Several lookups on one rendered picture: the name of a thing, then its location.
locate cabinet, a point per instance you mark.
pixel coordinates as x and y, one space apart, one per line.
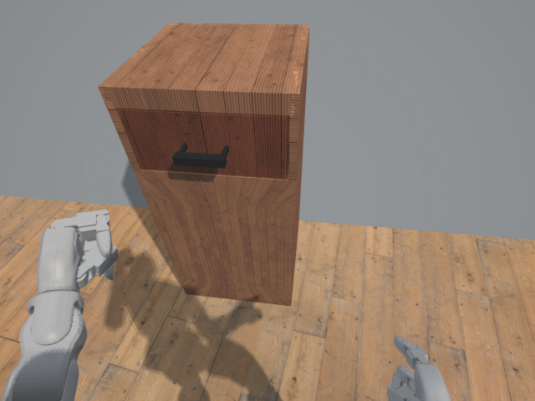
228 236

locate drawer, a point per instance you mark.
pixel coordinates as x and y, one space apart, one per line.
258 143

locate handle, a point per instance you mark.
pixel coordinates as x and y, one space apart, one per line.
199 159

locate robot left hand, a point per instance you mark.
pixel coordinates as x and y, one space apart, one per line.
61 252

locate robot right hand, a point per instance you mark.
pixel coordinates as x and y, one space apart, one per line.
424 384

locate robot left forearm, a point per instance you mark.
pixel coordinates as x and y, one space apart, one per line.
51 340

